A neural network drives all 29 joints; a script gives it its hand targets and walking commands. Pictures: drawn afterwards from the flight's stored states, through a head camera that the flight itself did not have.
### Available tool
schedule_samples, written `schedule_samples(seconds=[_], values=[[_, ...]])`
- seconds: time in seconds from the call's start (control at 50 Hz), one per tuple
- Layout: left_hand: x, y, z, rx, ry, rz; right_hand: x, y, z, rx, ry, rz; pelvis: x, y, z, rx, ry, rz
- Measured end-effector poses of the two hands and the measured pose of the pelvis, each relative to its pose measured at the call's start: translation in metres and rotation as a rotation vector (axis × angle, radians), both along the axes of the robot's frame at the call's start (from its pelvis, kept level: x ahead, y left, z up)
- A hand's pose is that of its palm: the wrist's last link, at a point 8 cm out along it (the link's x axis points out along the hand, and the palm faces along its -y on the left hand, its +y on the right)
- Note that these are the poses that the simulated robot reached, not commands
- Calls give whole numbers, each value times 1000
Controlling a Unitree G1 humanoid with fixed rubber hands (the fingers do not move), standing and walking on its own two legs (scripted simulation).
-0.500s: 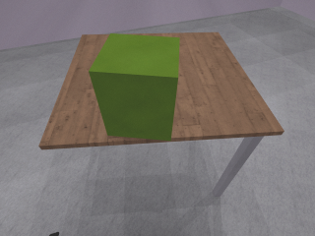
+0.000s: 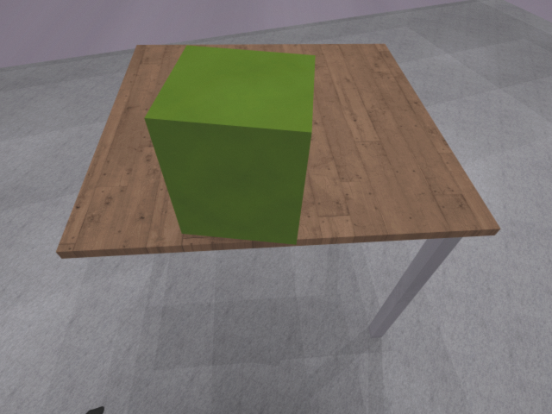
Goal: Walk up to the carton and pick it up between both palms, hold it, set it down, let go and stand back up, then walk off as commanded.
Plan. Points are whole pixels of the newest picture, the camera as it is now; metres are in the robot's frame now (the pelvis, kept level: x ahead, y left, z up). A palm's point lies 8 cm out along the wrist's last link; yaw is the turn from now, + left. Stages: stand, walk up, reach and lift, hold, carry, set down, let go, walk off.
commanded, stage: walk up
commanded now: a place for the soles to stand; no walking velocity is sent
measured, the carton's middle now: (244, 150) +0.53 +0.07 +0.08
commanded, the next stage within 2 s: none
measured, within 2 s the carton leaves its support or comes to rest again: neither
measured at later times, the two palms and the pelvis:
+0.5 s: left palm out of the picture +0.13 +0.30 -0.08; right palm out of the picture +0.07 -0.33 -0.07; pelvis +0.00 -0.01 +0.00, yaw +0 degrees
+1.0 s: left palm out of the picture +0.16 +0.40 -0.08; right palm out of the picture +0.07 -0.22 -0.04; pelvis +0.03 +0.10 +0.01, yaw -4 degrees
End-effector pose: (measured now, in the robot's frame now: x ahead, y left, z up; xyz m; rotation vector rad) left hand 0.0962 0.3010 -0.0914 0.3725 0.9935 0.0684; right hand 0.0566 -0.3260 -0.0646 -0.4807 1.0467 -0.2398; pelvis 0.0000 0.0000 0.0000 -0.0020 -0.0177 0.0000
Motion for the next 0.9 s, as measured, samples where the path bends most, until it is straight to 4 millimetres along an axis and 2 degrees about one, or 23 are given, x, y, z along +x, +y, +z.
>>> schedule_samples(seconds=[0.12, 0.22, 0.44, 0.58, 0.64, 0.72, 0.82, 0.9], values=[[20, 7, 6, 18, -28, -6, 8, 8, -3, 13, -3, 4, 7, 6, 0, -6, 8, -2], [37, 2, 9, 19, -68, -13, 10, 3, -3, 12, -10, 5, 8, 2, 0, 0, 6, -2], [37, -2, 12, 27, -88, -13, 12, 0, -6, 20, -36, 10, 3, -3, -2, 6, -4, -1], [29, -3, 13, 33, -86, -21, 14, -1, -8, 32, -43, 5, 2, -4, -2, 12, -8, -9], [19, 7, 14, 52, -56, -39, 13, 8, -10, 54, -39, -16, 4, 5, -1, 15, -7, -36], [13, 31, 15, 78, -17, -49, 9, 29, -17, 80, -18, -44, 9, 26, -2, -1, 0, -59], [22, 71, 9, 84, -15, -63, 13, 68, -22, 80, -18, -50, 16, 63, -7, -44, 5, -68], [41, 91, 8, 56, -40, -67, 13, 91, -5, 53, -43, -55, 22, 88, -1, -50, -17, -76]])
